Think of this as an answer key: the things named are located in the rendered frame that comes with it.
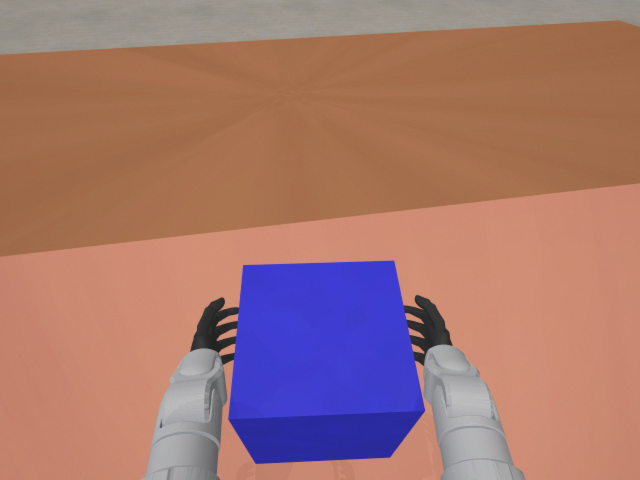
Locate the right robot hand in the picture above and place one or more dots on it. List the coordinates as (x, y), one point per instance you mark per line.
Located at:
(433, 329)

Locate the right robot forearm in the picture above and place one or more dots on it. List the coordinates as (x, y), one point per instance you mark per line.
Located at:
(468, 427)

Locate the left robot hand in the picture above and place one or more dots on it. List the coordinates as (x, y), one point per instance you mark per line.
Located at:
(208, 332)

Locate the carton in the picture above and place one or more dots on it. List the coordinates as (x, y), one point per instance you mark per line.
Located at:
(323, 366)

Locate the left robot forearm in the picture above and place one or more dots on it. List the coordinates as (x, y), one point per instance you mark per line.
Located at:
(187, 434)

